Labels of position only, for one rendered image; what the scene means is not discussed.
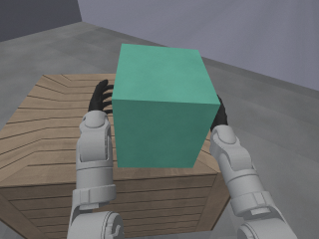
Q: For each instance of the carton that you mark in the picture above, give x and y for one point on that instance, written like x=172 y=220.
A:
x=164 y=104

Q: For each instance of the robot right forearm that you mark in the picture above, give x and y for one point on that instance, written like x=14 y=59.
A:
x=249 y=199

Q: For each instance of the robot left hand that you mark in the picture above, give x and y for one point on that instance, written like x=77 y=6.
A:
x=96 y=102

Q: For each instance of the robot right hand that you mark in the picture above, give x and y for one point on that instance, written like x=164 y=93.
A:
x=221 y=116

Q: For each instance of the robot right upper arm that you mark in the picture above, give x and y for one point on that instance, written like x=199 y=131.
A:
x=272 y=228

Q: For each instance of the robot left upper arm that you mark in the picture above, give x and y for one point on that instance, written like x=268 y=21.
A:
x=97 y=225

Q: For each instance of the pedestal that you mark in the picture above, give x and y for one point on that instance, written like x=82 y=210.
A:
x=38 y=171

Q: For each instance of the robot left forearm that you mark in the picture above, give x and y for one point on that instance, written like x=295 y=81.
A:
x=94 y=164

